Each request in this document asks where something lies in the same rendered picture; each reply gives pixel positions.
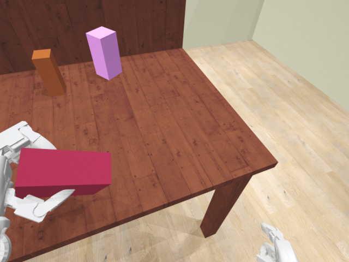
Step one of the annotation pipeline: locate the left robot hand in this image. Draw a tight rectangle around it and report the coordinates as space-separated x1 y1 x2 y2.
0 121 75 223

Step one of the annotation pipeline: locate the table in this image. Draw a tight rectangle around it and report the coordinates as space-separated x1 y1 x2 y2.
0 0 278 262

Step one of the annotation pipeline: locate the robot left forearm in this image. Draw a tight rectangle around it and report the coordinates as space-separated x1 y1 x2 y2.
0 217 11 262

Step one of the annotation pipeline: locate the sponge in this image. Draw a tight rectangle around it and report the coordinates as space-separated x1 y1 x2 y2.
15 148 111 199

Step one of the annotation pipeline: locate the right robot hand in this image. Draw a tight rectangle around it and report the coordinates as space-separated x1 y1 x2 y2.
257 223 298 262

